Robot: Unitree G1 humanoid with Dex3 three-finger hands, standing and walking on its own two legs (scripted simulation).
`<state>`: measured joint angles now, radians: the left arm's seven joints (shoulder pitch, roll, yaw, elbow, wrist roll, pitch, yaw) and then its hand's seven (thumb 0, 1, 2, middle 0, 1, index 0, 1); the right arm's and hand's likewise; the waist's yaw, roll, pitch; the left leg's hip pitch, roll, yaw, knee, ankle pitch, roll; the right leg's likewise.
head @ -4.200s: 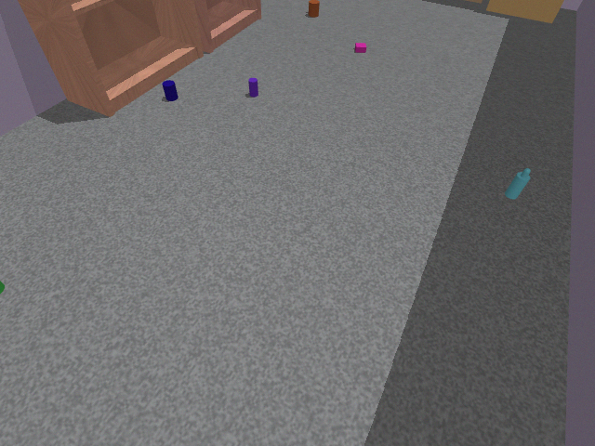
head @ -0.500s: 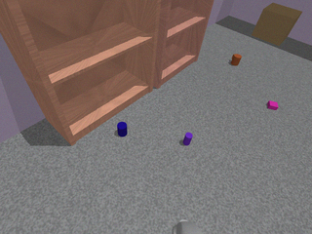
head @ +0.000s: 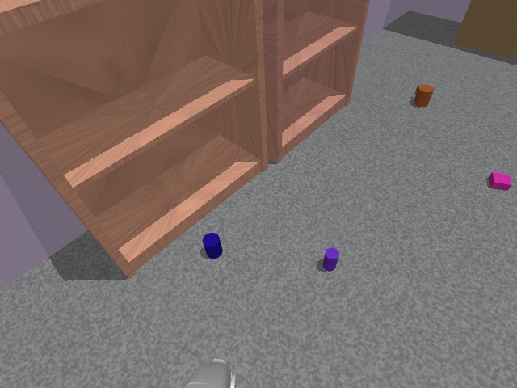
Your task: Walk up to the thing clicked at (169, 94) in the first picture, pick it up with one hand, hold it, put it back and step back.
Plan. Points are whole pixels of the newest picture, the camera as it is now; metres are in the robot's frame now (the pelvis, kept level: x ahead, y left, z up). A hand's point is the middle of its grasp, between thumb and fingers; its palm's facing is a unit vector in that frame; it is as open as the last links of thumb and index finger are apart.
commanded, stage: walk up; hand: left
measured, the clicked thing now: (212, 245) +0.78 +0.27 -0.73
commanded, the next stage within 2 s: none
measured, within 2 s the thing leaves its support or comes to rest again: neither
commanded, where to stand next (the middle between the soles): +0.38 +0.03 m, yaw +0 degrees
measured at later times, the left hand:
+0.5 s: hand (94, 358) +0.20 +0.33 -0.16, palm faces +0.00 -0.95 -0.33, open 7.4 cm
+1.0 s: hand (136, 280) +0.34 +0.28 -0.13, palm faces -0.02 -0.91 -0.42, open 7.4 cm
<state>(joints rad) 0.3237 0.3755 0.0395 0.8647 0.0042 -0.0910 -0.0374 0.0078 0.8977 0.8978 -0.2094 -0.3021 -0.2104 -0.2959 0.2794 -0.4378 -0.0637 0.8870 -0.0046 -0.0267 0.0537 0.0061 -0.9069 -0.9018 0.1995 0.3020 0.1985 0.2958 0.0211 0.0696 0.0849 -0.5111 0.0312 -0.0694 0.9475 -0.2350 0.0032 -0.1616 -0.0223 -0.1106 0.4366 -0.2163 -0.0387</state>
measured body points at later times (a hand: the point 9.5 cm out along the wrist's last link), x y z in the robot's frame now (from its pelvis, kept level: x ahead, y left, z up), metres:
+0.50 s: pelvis +0.16 +0.05 +0.00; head +0.17 +0.08 +0.44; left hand +0.20 +0.38 -0.13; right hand +0.23 -0.26 -0.09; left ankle +0.18 +0.16 -0.74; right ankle +0.24 -0.12 -0.68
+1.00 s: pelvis +0.27 +0.01 -0.01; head +0.30 -0.01 +0.44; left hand +0.34 +0.33 -0.11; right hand +0.34 -0.30 -0.14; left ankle +0.33 +0.17 -0.71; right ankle +0.33 -0.10 -0.74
